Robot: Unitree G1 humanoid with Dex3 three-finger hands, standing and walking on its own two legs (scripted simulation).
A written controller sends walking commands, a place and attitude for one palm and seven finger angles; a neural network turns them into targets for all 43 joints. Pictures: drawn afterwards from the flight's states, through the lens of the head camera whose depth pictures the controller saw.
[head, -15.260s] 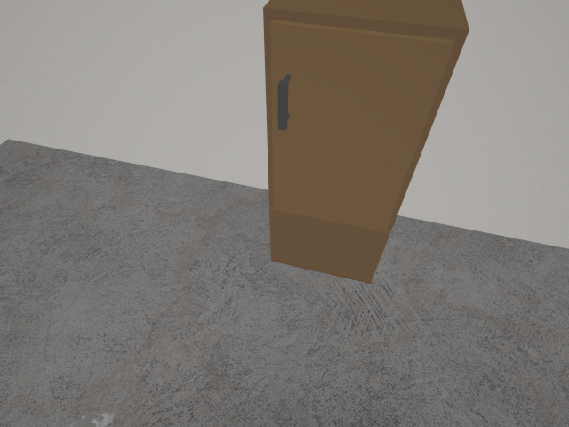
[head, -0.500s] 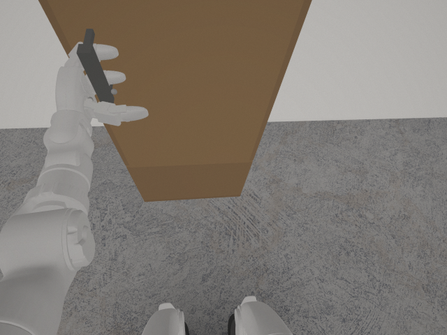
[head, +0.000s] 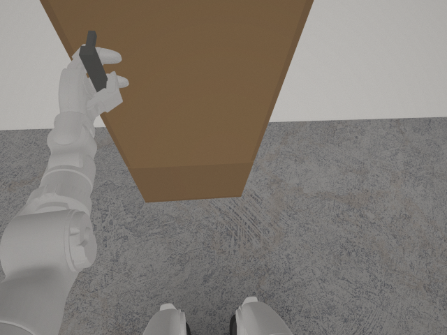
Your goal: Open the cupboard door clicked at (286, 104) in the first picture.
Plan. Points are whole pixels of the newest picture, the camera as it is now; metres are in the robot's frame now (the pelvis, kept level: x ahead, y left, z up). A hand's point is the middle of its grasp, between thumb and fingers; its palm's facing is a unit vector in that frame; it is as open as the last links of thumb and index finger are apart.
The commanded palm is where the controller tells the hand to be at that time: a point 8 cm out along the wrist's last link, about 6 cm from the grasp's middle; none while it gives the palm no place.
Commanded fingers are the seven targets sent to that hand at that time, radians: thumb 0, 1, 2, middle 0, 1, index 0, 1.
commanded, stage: pull the door open along its arc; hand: left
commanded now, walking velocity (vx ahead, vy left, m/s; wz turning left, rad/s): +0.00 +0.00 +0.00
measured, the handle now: (101, 71) +0.56 +0.17 +0.09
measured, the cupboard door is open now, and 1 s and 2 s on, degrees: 0 37 42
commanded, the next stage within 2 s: open thumb and fingers to let go in 1.14 s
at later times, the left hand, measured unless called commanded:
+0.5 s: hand (121, 125) +0.45 +0.13 +0.08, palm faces -0.04 -1.00 +0.00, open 5.5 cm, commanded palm +0.40 +0.18 +0.09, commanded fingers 0.00 0.90 0.90 -0.40 -1.35 -0.40 -1.35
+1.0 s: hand (180, 193) +0.33 +0.04 +0.08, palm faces +0.38 -0.93 -0.01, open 5.7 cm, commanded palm +0.26 +0.07 +0.09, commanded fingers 0.00 0.90 0.90 -0.40 -1.35 -0.40 -1.35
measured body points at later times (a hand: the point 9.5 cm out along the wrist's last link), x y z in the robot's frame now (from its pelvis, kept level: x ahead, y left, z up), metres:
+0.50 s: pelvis +0.02 +0.00 +0.02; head +0.10 +0.00 +0.46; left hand +0.45 +0.18 +0.08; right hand +0.05 -0.26 -0.10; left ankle +0.00 +0.09 -0.68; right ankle +0.00 -0.11 -0.68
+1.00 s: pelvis +0.01 -0.03 +0.02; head +0.05 -0.05 +0.47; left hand +0.30 +0.09 +0.09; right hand +0.19 -0.24 -0.09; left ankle +0.00 +0.09 -0.68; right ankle +0.00 -0.11 -0.68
